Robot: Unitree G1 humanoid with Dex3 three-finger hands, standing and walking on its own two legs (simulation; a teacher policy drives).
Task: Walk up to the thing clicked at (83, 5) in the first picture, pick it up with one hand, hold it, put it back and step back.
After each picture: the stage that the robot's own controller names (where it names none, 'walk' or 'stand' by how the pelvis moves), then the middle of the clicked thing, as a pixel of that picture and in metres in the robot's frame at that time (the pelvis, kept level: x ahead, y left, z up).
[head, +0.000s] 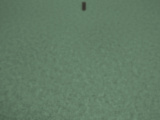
stand; (83, 6) +2.21 -0.06 -0.72
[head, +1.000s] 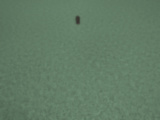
walk; (77, 20) +2.09 +0.18 -0.71
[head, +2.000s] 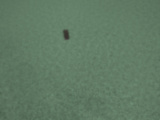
walk; (66, 34) +1.48 +0.27 -0.72
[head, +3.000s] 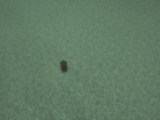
walk; (64, 66) +0.97 +0.23 -0.71
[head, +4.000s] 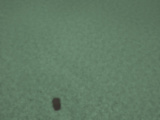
walk; (56, 104) +0.59 +0.20 -0.70
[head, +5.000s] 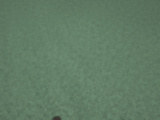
stand; out of the picture +0.40 +0.20 -0.71
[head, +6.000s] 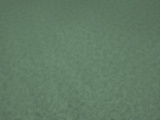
stand; out of the picture +0.39 +0.21 -0.72
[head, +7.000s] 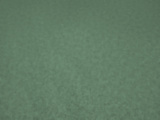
stand; out of the picture +0.37 +0.22 -0.73
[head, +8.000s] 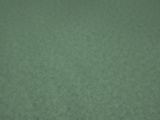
stand; out of the picture +0.37 +0.22 -0.73
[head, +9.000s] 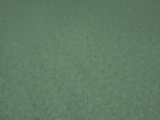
stand; out of the picture +0.36 +0.22 -0.73
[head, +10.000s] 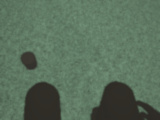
go down; (29, 61) +0.45 +0.23 -0.36
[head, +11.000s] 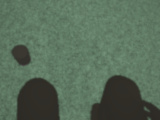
go down; (22, 55) +0.45 +0.24 -0.30
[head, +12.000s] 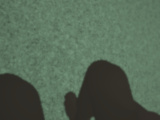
close in; out of the picture +0.44 +0.27 -0.22
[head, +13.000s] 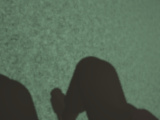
close; out of the picture +0.43 +0.29 -0.22
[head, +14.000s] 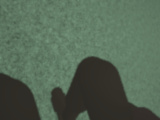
lift; out of the picture +0.40 +0.25 -0.23
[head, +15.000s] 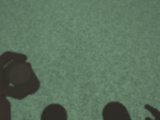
lift; (25, 80) +0.33 +0.19 -0.01
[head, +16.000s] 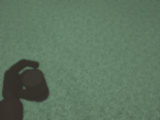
hold; (36, 86) +0.32 +0.17 +0.01
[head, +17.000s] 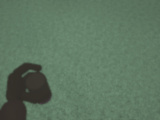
hold; (39, 88) +0.32 +0.16 +0.01
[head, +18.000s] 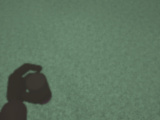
hold; (39, 89) +0.32 +0.16 +0.01
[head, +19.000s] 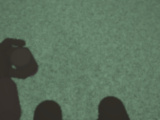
crouch; (25, 63) +0.41 +0.19 -0.07
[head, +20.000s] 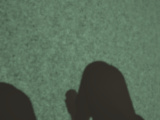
lower; out of the picture +0.45 +0.27 -0.18
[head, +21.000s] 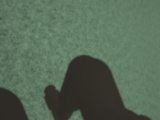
lower; out of the picture +0.44 +0.29 -0.23
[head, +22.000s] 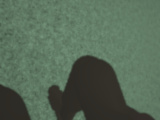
lower; out of the picture +0.44 +0.29 -0.23
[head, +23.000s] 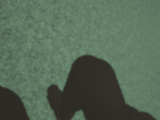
lower; out of the picture +0.44 +0.29 -0.23
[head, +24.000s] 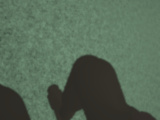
loosen; out of the picture +0.44 +0.29 -0.23
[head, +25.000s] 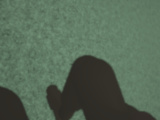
withdraw; out of the picture +0.44 +0.29 -0.23
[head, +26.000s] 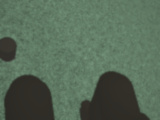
stand; (7, 50) +0.45 +0.25 -0.27
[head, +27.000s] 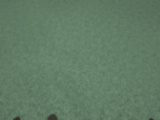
stand; out of the picture +0.40 +0.18 -0.64
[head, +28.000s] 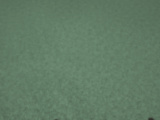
stand; out of the picture +0.41 +0.19 -0.67
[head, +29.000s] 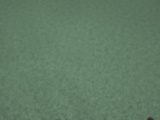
stand; out of the picture +0.40 +0.19 -0.67
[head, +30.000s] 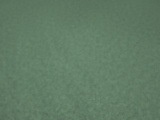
stand; out of the picture +0.42 +0.18 -0.72
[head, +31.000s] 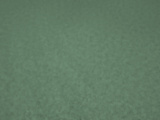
stand; out of the picture +0.40 +0.20 -0.73
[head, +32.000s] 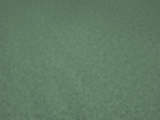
walk; out of the picture +0.39 +0.21 -0.73
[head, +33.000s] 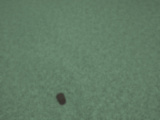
walk; (61, 99) +0.52 +0.21 -0.71
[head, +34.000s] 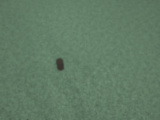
walk; (60, 64) +0.83 +0.18 -0.70
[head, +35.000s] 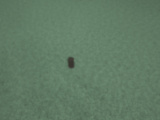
stand; (71, 62) +1.04 +0.15 -0.71
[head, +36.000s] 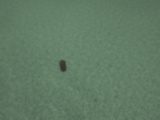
stand; (63, 66) +1.02 +0.20 -0.73
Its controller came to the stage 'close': yes
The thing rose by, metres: 0.72
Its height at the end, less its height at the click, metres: +0.00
